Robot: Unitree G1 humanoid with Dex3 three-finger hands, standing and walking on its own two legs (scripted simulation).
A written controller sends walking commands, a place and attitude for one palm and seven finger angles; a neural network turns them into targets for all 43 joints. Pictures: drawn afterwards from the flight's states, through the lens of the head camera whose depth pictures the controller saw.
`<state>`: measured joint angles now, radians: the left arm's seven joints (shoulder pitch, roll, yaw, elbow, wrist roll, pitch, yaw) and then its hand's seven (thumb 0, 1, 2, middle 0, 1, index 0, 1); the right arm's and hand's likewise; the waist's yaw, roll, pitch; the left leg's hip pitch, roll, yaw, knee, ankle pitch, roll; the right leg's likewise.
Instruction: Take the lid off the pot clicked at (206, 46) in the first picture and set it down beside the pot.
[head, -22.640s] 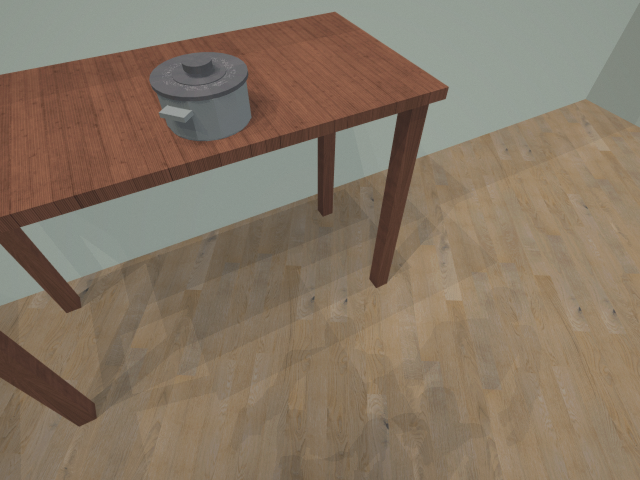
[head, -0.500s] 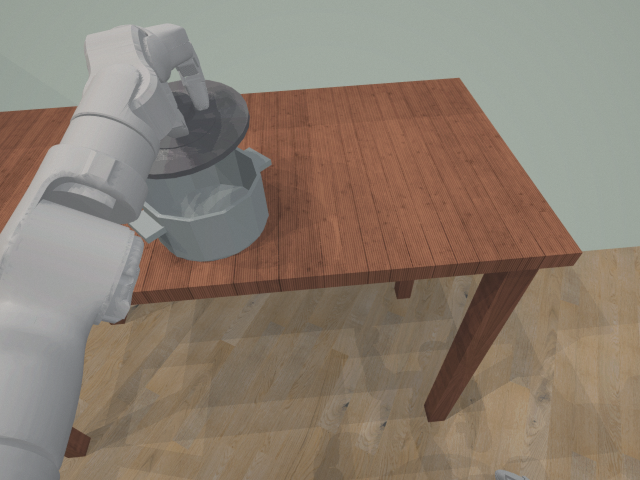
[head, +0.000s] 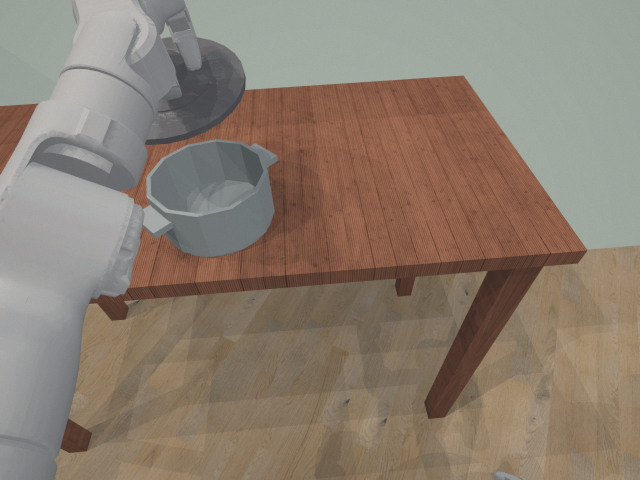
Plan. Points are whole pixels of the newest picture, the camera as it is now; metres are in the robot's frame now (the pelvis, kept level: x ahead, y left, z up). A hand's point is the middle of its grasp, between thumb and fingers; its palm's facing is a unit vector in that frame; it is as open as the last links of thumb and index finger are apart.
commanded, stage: lift the lid straight up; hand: left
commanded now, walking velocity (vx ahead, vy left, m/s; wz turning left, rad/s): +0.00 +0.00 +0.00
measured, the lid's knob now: (161, 69) +0.50 +0.17 +0.28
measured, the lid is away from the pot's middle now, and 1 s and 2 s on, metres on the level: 0.02 0.08 0.20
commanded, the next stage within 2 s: move the lid sideways beside the pot in 0.42 s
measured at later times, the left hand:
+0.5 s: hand (153, 48) +0.48 +0.16 +0.32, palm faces -0.16 -0.16 -0.97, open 7.6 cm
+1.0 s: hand (93, 56) +0.47 +0.21 +0.31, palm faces -0.14 -0.11 -0.98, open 7.6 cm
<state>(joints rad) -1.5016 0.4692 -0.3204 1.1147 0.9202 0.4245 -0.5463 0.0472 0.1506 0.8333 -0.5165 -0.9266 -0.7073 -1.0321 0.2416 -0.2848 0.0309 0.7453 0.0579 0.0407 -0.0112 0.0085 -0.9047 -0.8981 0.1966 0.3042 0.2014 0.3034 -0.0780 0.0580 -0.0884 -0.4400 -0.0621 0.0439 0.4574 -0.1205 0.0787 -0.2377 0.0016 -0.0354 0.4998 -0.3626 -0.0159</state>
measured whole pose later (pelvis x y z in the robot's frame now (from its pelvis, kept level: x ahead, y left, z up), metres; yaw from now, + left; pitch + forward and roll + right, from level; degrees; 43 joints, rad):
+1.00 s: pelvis +0.00 -0.01 +0.00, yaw +1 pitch +6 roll +0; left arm -1.46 0.63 -0.31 1.01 0.96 0.38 -0.60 0.05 0.15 0.83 -0.52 -0.93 -0.72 -1.04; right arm 0.23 -0.29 0.03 0.72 0.08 0.09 -0.01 0.01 -0.90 -0.90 0.20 0.30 0.20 0.30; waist -0.07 0.04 -0.08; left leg -0.45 -0.06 0.03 0.48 -0.14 0.07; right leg -0.22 0.01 -0.05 0.49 -0.37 -0.03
